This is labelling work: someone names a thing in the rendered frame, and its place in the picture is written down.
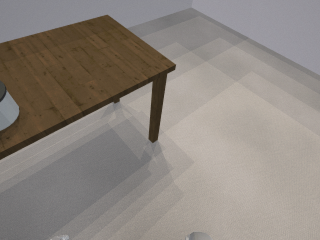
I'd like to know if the table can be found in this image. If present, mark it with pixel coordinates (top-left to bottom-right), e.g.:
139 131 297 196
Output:
0 15 176 160

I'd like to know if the pot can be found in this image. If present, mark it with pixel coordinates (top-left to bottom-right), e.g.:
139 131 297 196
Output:
0 90 20 131

